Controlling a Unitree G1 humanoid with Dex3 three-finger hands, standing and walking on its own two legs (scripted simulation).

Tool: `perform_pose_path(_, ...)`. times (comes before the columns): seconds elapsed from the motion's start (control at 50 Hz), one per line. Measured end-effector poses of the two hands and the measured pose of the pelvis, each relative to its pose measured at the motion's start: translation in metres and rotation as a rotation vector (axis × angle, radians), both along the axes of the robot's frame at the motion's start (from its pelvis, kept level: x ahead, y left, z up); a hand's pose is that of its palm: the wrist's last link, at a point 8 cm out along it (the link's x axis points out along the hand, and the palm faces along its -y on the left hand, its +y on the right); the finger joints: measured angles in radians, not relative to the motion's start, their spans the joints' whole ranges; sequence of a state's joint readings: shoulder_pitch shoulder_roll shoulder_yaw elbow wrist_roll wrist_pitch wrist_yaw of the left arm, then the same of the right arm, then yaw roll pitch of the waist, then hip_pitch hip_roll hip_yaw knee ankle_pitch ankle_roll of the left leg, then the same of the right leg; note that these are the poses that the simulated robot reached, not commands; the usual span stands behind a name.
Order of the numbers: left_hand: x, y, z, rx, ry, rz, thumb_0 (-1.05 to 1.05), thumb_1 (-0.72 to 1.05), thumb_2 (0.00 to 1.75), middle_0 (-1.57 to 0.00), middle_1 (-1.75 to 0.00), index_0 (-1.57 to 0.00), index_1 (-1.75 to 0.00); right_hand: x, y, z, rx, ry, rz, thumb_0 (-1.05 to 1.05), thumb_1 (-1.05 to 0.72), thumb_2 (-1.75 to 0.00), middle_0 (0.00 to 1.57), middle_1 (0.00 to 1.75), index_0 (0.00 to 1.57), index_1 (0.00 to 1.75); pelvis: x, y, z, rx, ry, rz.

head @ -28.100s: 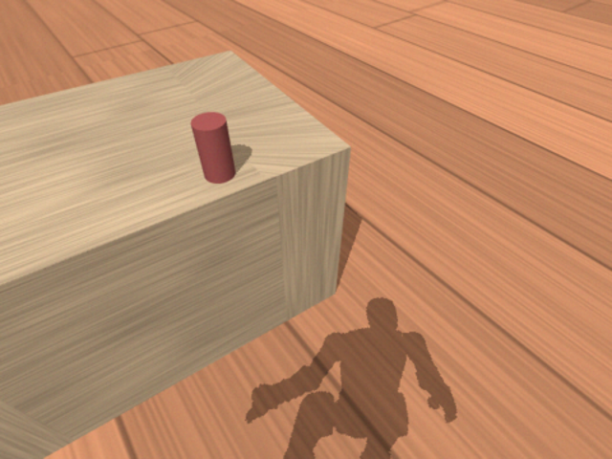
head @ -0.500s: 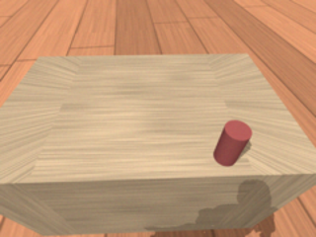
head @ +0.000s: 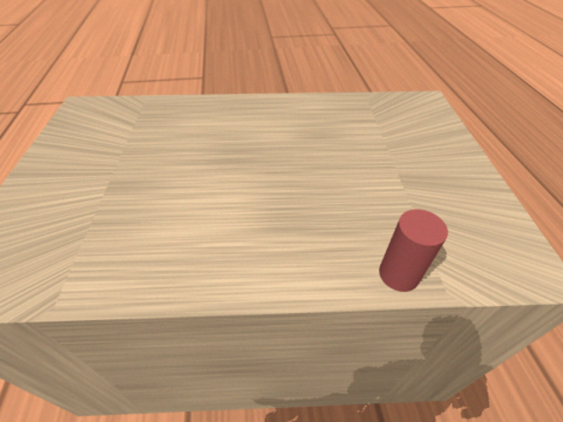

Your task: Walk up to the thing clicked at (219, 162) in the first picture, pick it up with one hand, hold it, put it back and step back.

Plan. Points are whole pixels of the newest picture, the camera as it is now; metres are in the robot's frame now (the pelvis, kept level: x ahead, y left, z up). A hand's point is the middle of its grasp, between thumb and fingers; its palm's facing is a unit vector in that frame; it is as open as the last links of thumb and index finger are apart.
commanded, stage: step back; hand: right
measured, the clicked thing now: (410, 252) +0.40 -0.21 -0.01
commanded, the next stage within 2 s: none
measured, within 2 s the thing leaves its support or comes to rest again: neither
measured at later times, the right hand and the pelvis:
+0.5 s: hand out of the picture +0.01 -0.28 -0.18, palm faces -0.15 +0.91 -0.39, open 7.4 cm; pelvis -0.10 +0.00 -0.03, yaw +4 degrees
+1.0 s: hand out of the picture -0.08 -0.27 -0.17, palm faces +0.01 +0.94 -0.35, open 7.4 cm; pelvis -0.21 +0.00 -0.02, yaw -2 degrees
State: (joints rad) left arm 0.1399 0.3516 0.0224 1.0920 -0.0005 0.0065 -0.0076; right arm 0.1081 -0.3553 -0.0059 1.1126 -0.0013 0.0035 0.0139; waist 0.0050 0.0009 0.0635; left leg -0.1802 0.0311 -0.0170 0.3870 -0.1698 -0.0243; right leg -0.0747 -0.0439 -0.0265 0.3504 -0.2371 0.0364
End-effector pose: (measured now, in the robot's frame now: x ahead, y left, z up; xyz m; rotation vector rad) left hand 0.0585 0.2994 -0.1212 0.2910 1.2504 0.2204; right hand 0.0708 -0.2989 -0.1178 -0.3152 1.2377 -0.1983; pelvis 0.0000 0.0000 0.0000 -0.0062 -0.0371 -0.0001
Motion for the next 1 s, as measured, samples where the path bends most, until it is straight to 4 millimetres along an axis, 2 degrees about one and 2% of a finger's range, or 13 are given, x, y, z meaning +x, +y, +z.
perform_pose_path(0.16, -0.01, 0.008, -0.004, 0.065, -0.011, -0.003, 0.01, 0.91, 0.9, -0.21, -0.3, -0.2, -0.3, -0.003, -0.022, -0.011, -0.018, -0.02, 0.005, 0.0, -0.9, -0.9, 0.2, 0.3, 0.2, 0.3, -0.033, -0.013, -0.015, 0.01, 0.007, -0.001)
perform_pose_path(0.24, -0.031, 0.002, -0.005, 0.092, -0.013, -0.006, 0.01, 0.91, 0.9, -0.21, -0.3, -0.2, -0.3, -0.002, -0.039, -0.022, -0.027, -0.051, 0.013, 0.0, -0.9, -0.9, 0.2, 0.3, 0.2, 0.3, -0.049, -0.023, -0.026, 0.004, -0.001, 0.009)
perform_pose_path(0.3, -0.049, -0.003, -0.001, 0.095, 0.006, -0.012, 0.01, 0.91, 0.9, -0.21, -0.3, -0.2, -0.3, -0.006, -0.041, -0.022, -0.029, -0.058, 0.02, 0.0, -0.9, -0.9, 0.2, 0.3, 0.2, 0.3, -0.059, -0.022, -0.023, 0.023, 0.003, 0.004)
perform_pose_path(0.42, -0.061, -0.001, 0.003, 0.096, -0.033, -0.01, 0.01, 0.91, 0.9, -0.21, -0.3, -0.21, -0.3, -0.039, -0.033, -0.023, -0.037, 0.007, 0.064, 0.0, -0.9, -0.9, 0.2, 0.3, 0.2, 0.3, -0.08, -0.014, -0.02, 0.018, 0.028, 0.04)
perform_pose_path(0.52, -0.07, 0.018, -0.01, 0.077, -0.107, 0.01, 0.01, 0.9, 0.9, -0.21, -0.3, -0.21, -0.3, -0.069, -0.015, -0.025, -0.067, 0.059, 0.117, 0.0, -0.9, -0.9, 0.2, 0.3, 0.2, 0.3, -0.102, 0.0, -0.03, 0.009, 0.028, 0.082)
perform_pose_path(0.58, -0.084, 0.027, -0.018, 0.064, -0.092, 0.024, 0.01, 0.91, 0.9, -0.21, -0.3, -0.21, -0.3, -0.087, -0.001, -0.018, -0.062, 0.055, 0.119, 0.0, -0.9, -0.9, 0.2, 0.3, 0.2, 0.3, -0.117, 0.007, -0.028, 0.012, 0.009, 0.065)
perform_pose_path(0.66, -0.104, 0.03, -0.015, 0.052, -0.061, 0.038, 0.01, 0.91, 0.9, -0.21, -0.3, -0.2, -0.3, -0.103, 0.007, -0.002, -0.062, 0.03, 0.104, 0.0, -0.9, -0.9, 0.2, 0.3, 0.21, 0.3, -0.13, 0.008, -0.017, -0.012, 0.019, 0.054)
perform_pose_path(0.78, -0.135, 0.023, -0.012, 0.05, -0.037, -0.002, 0.01, 0.91, 0.9, -0.21, -0.3, -0.2, -0.3, -0.113, 0.005, 0.003, -0.067, -0.06, 0.079, 0.0, -0.9, -0.9, 0.2, 0.3, 0.21, 0.3, -0.155, 0.007, -0.015, -0.014, 0.013, 0.008)
perform_pose_path(0.88, -0.157, 0.012, -0.013, 0.074, -0.038, -0.047, 0.01, 0.91, 0.9, -0.21, -0.3, -0.2, -0.3, -0.127, -0.009, -0.012, -0.041, -0.126, 0.054, 0.0, -0.9, -0.9, 0.2, 0.3, 0.21, 0.3, -0.179, -0.002, -0.028, -0.002, -0.001, -0.035)
perform_pose_path(1.0, -0.184, 0.0, 0.005, 0.078, -0.061, -0.064, 0.01, 0.91, 0.9, -0.21, -0.3, -0.21, -0.3, -0.163, -0.014, -0.018, -0.01, -0.103, 0.007, 0.0, -0.9, -0.9, 0.2, 0.3, 0.2, 0.3, -0.207, -0.004, -0.02, 0.015, -0.005, -0.039)
